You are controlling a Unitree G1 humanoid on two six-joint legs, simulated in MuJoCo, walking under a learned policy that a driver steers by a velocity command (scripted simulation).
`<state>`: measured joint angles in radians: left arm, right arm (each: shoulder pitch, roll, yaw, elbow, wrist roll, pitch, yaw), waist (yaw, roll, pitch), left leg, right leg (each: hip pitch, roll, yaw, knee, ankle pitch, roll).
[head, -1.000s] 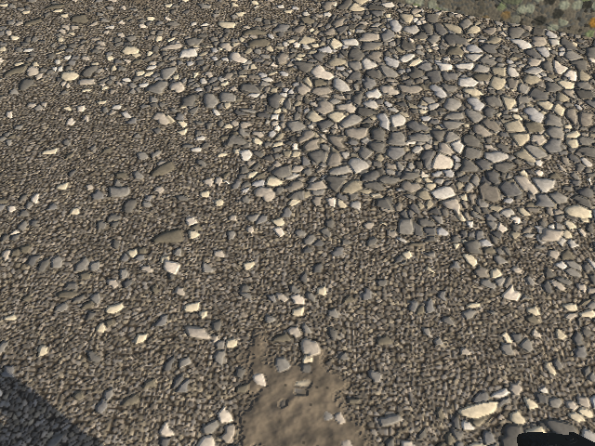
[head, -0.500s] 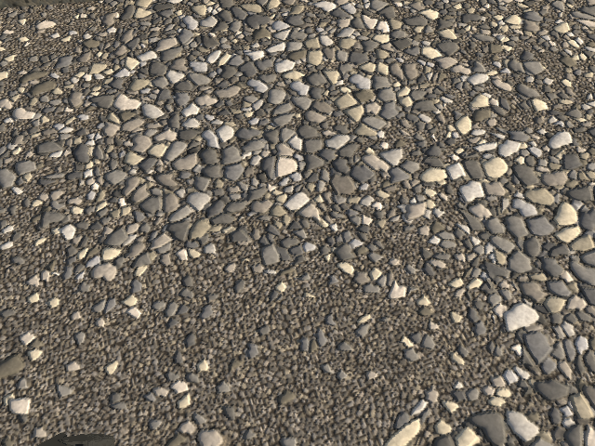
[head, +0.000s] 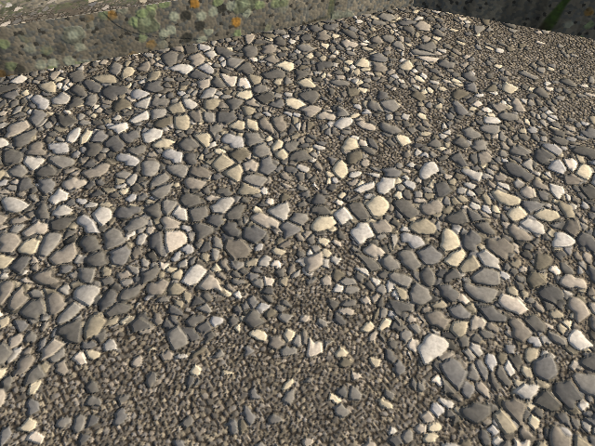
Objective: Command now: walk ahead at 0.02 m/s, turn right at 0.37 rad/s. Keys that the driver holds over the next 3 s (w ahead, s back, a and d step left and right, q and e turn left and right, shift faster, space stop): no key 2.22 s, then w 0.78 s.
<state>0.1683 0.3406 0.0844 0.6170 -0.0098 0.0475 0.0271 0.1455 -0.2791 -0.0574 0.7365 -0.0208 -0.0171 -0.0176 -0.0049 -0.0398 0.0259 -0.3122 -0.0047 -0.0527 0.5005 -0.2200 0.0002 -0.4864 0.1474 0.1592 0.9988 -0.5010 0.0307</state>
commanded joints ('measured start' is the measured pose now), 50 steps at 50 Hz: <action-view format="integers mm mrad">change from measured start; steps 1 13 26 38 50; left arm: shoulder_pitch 65 15 9 39 68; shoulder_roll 85 143 13 6 4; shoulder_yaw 33 15 -28 -27 -34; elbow -28 -20 64 178 292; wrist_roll -1 29 27 18 13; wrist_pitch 7 0 -48 -51 -49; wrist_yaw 6 -2 -15 -11 0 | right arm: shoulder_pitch -46 90 39 58 77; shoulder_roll -125 -68 -102 -107 -90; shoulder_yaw -26 6 -1 -4 0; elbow -71 -12 98 200 274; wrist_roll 20 -7 7 15 18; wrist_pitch -1 -10 3 8 16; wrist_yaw -7 19 -10 -25 -33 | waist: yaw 23 -68 -14 -14 -11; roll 160 -84 -5 29 34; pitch -83 -137 -14 -27 -3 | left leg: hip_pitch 173 -28 131 159 152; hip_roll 255 68 69 69 57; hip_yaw -216 11 28 36 47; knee -126 10 -70 -79 -87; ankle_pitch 464 1 107 142 133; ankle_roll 201 -3 -71 -67 -55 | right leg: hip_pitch -97 473 263 293 288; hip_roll -56 -328 -218 -185 -164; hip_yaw -2 80 5 -40 -73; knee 192 -608 -628 -613 -613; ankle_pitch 11 638 379 464 441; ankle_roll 55 -122 -89 -79 -63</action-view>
